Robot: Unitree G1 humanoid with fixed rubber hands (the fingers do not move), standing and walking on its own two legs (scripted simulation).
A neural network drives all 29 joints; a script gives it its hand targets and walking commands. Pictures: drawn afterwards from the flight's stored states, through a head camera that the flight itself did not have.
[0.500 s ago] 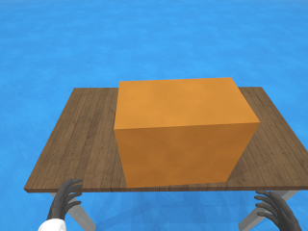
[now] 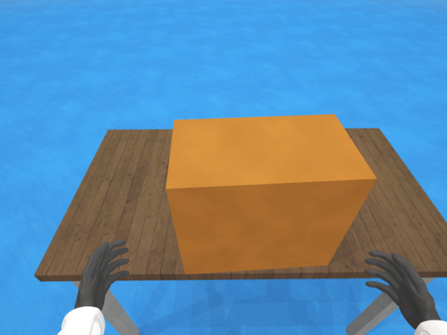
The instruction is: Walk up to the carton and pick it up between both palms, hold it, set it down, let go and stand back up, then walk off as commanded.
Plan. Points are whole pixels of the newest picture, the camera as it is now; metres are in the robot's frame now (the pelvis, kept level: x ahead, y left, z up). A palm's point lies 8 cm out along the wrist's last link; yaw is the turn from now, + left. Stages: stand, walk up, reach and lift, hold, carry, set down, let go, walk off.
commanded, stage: reach and lift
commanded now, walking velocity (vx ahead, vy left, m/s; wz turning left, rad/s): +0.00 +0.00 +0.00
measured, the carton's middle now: (256, 198) +0.40 -0.04 +0.04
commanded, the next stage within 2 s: none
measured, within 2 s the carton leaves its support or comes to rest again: neither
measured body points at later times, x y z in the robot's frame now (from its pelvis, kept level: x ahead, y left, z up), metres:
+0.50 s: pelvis +0.00 +0.00 +0.00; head -0.01 +0.00 +0.45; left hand +0.27 +0.24 +0.08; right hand +0.29 -0.27 +0.08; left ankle -0.01 +0.14 -0.74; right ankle +0.02 -0.13 -0.74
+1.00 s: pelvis +0.00 -0.01 +0.00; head -0.01 -0.01 +0.45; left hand +0.34 +0.23 +0.13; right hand +0.36 -0.27 +0.16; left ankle -0.01 +0.14 -0.74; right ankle +0.02 -0.13 -0.74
